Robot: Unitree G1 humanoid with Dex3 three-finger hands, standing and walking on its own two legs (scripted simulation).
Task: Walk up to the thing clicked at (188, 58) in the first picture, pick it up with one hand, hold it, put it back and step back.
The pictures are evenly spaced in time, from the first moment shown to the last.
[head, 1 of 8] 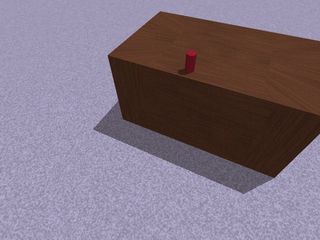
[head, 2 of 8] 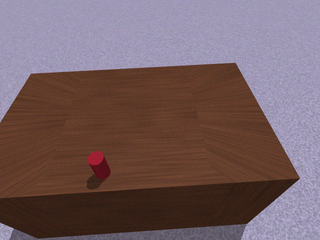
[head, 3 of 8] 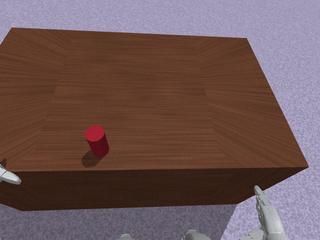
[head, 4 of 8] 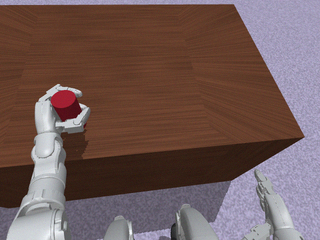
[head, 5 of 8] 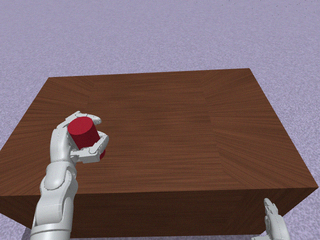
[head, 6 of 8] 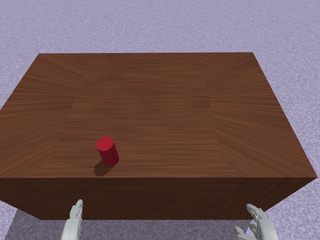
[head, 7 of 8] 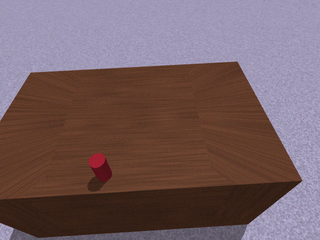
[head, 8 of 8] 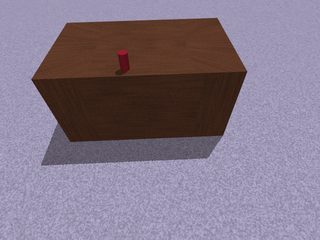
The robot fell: no
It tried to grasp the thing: yes
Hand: left
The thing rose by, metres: 0.25
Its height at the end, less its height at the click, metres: +0.00
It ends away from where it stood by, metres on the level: 0.01
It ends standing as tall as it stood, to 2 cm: yes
